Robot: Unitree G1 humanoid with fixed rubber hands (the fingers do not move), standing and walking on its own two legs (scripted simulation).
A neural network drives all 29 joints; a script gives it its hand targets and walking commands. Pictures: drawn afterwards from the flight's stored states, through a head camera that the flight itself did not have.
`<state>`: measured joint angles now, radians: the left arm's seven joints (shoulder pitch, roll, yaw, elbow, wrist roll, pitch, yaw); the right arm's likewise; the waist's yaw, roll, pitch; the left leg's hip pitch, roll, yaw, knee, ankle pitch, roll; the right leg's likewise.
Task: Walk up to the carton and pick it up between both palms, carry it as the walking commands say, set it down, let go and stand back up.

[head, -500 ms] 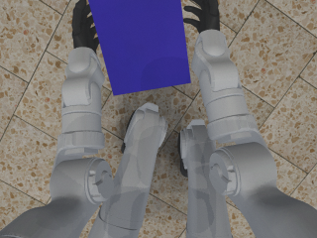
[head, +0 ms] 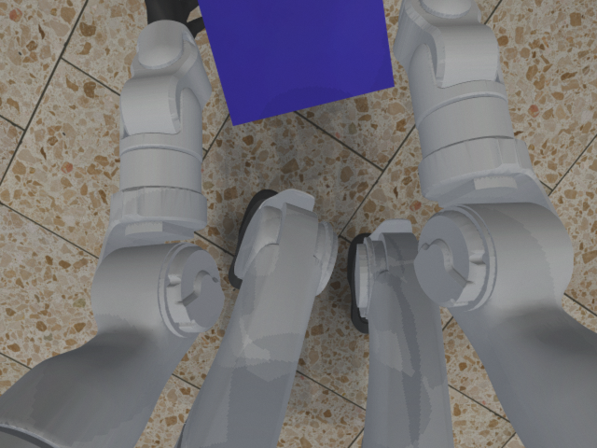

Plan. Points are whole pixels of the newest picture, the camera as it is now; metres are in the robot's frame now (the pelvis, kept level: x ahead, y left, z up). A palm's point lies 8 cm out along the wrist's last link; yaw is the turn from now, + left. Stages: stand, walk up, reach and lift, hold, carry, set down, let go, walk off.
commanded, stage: set down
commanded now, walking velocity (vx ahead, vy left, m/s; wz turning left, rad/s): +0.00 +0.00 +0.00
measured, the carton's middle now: out of the picture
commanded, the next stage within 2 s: none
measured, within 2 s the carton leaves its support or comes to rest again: rests again in 1.56 s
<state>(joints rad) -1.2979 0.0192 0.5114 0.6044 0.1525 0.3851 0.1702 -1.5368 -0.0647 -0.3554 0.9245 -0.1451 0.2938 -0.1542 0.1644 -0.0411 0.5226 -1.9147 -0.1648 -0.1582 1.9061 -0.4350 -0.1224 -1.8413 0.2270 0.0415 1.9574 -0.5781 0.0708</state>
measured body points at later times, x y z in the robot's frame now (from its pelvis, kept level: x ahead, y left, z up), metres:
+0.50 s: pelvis +0.03 +0.00 -0.05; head +0.40 +0.04 +0.19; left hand +0.51 +0.24 -0.24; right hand +0.60 +0.01 -0.22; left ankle +0.17 +0.13 -0.42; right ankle +0.13 -0.12 -0.42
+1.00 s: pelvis +0.03 -0.02 -0.07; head +0.40 +0.02 +0.17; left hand +0.52 +0.24 -0.25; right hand +0.60 +0.01 -0.23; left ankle +0.17 +0.13 -0.42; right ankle +0.13 -0.12 -0.42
